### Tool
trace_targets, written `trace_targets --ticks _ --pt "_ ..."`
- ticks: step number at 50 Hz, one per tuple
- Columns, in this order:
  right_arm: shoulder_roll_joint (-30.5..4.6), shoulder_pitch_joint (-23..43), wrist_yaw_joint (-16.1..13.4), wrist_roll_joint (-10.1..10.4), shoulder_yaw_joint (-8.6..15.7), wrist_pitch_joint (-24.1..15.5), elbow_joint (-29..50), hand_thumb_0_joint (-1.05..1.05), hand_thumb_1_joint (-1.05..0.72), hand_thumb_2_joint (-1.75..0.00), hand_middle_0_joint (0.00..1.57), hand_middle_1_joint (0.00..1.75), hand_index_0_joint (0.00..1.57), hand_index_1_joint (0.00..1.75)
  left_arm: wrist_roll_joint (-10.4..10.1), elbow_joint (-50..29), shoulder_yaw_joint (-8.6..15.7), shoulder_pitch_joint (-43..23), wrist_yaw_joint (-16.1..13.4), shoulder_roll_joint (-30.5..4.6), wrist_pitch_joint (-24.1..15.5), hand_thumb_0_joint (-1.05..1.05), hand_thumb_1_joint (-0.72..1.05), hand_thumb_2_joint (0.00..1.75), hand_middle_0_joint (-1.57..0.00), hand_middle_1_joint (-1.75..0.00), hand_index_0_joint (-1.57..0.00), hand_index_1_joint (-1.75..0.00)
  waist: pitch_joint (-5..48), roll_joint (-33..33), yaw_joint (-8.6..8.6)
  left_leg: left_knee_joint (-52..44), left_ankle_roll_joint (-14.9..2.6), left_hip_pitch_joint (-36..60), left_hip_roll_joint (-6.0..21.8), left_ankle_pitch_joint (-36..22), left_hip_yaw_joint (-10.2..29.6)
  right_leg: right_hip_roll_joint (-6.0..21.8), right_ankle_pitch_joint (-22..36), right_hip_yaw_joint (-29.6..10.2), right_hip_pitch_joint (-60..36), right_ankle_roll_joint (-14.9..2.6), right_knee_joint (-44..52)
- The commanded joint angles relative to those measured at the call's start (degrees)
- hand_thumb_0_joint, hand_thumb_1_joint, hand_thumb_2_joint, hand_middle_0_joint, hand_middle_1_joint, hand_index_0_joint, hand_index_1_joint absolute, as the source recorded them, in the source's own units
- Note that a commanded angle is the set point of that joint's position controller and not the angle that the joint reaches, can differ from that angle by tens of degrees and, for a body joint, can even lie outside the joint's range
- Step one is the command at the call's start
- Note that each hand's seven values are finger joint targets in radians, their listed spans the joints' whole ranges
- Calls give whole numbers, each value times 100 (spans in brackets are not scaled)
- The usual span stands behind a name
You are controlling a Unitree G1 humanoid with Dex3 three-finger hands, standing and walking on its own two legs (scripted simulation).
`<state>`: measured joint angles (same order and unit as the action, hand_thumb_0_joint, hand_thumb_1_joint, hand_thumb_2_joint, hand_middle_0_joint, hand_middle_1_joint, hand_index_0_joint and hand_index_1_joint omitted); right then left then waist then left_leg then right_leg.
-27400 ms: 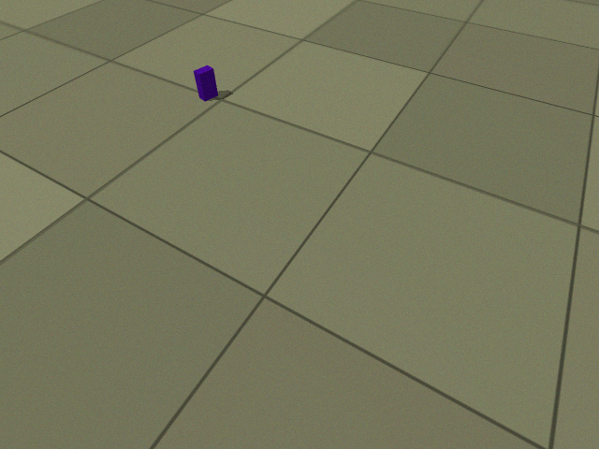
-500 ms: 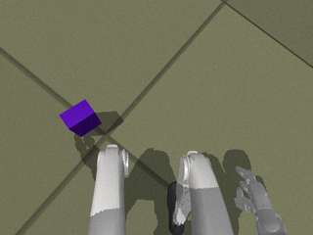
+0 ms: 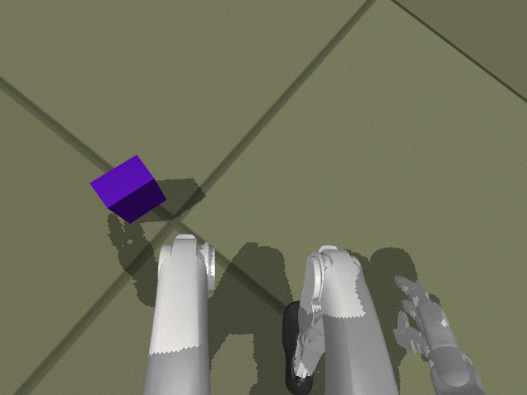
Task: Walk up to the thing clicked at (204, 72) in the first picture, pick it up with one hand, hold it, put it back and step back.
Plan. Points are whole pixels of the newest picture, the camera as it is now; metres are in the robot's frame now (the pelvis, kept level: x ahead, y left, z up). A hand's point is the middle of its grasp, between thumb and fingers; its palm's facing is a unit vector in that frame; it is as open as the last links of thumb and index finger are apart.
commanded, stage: go down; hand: left
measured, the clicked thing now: (133, 192) +0.43 +0.30 -0.33
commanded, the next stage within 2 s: approach in 0.56 s
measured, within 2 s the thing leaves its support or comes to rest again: neither
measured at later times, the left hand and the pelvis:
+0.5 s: hand out of the picture +0.27 +0.48 -0.02, palm faces +0.42 -0.90 -0.10, open 17.6 cm; pelvis +0.00 +0.00 -0.03, yaw -1 degrees
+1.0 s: hand out of the picture +0.29 +0.46 -0.10, palm faces +0.45 -0.89 +0.01, open 17.6 cm; pelvis -0.01 +0.00 -0.07, yaw -2 degrees
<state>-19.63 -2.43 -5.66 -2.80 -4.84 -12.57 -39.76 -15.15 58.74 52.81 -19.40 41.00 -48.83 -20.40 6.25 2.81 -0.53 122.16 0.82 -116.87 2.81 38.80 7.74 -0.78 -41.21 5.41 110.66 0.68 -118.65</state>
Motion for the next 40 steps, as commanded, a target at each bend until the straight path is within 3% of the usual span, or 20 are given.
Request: trace_targets --ticks 1,6,11,12,18,20,23,28,30,33,35,40 --pt "-1344 -566 -123 34 472 -151 339 0 -90 -90 20 30 20 30 -182 -981 514 -417 42 -2541 -330 0 -59 7 -5 -8 -6 -8 3330 -1563 -335 -1781 -153 2958 6 -795 -207 -167 780 78 -1089 -323 1055" --pt "-1360 -559 -120 18 447 -149 340 0 -90 -90 20 30 20 30 -220 -967 686 -365 42 -2706 -350 0 -61 7 -5 -9 -6 -8 3396 -1535 -393 -1668 -157 2853 -2 -807 -221 -178 789 95 -1057 -317 950" --pt "-1345 -500 -122 23 434 -148 334 0 -90 -90 20 30 20 30 -266 -793 634 -476 112 -2675 -365 0 -61 8 -4 -9 -6 -9 3151 -1363 -318 -1545 -180 2490 -20 -618 -288 -180 630 73 -997 -307 956" --pt "-1369 -512 -126 19 448 -158 338 0 -90 -90 20 30 20 30 -282 -690 713 -390 117 -2697 -364 0 -61 8 -4 -9 -6 -9 3144 -1325 -341 -1499 -185 2479 -28 -647 -311 -186 646 69 -1017 -306 950" --pt "-1379 -555 -121 -19 415 -164 289 0 -90 -90 20 30 20 30 -272 -642 725 -562 208 -2805 -428 0 -59 8 -5 -8 -5 -8 3231 -1294 -300 -1339 -190 2421 -22 -764 -345 -194 704 65 -1070 -303 869" --pt "-1374 -530 -118 -25 398 -161 290 0 -90 -90 20 30 20 30 -264 -711 781 -538 232 -2937 -460 0 -60 9 -4 -9 -5 -9 3373 -1424 -373 -1306 -179 2487 -25 -848 -343 -191 757 72 -1071 -312 809" --pt "-1413 -563 -112 -31 422 -163 274 0 -90 -90 20 30 20 30 -289 -650 793 -603 241 -2891 -476 0 -59 9 -4 -9 -5 -8 3308 -1329 -300 -1262 -183 2404 -27 -771 -330 -197 716 89 -1025 -304 788" --pt "-1415 -506 -100 -22 413 -175 291 0 -90 -90 20 30 20 30 -299 -742 814 -519 242 -2952 -475 0 -59 9 -5 -9 -5 -9 3311 -1433 -393 -1308 -169 2413 -8 -647 -311 -211 648 107 -909 -314 701" --pt "-1467 -530 -101 -19 443 -156 257 0 -90 -90 20 30 20 30 -336 -790 747 -384 286 -2727 -463 0 -61 9 -5 -9 -6 -9 3427 -1635 -367 -1324 -134 2737 12 -983 -238 -202 887 161 -751 -332 557" --pt "-1445 -574 -88 -9 435 -138 271 0 -93 -91 20 30 20 30 -365 -1015 807 -328 255 -2793 -417 0 -61 7 -10 -12 -8 -14 3581 -1634 -433 -1309 -129 2828 2 -1204 -229 -193 1024 162 -858 -330 572" --pt "-1441 -518 -86 1 427 -140 242 0 -90 -90 20 30 20 30 -423 -1069 838 -548 237 -2815 -460 0 -61 1 -10 -8 -9 -9 3427 -1616 -342 -1269 -141 2664 1 -1028 -216 -192 913 167 -746 -327 532" --pt "-1401 -343 -65 -61 370 -193 219 0 -90 -90 20 30 20 30 -547 -145 561 -810 246 -2149 -822 0 -61 2 -10 -10 -9 -10 2422 -1073 -26 -996 -172 1825 18 -299 -127 -229 409 231 -176 -308 385"
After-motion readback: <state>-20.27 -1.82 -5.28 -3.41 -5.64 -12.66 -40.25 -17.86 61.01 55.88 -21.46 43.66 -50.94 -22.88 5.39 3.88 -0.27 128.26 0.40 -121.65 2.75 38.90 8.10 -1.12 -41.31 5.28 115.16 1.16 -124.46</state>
